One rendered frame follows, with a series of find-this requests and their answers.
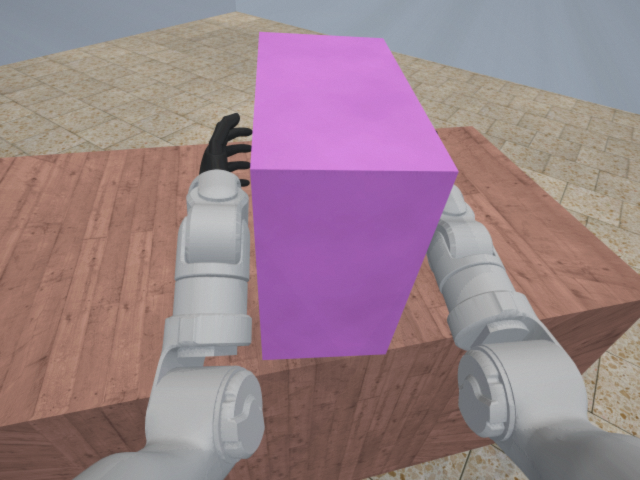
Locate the carton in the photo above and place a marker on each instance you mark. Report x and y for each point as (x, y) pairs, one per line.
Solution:
(349, 180)

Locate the robot left hand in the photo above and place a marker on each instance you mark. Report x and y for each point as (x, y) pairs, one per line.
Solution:
(216, 153)

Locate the right robot upper arm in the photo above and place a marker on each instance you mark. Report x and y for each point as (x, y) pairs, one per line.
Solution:
(528, 397)

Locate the left robot upper arm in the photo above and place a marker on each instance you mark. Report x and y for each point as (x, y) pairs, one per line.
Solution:
(201, 421)

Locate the robot right forearm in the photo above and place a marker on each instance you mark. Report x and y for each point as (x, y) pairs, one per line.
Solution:
(483, 306)

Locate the pedestal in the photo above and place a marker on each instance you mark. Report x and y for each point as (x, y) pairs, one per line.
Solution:
(88, 246)

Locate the robot left forearm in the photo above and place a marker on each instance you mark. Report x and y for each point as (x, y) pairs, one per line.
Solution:
(211, 273)

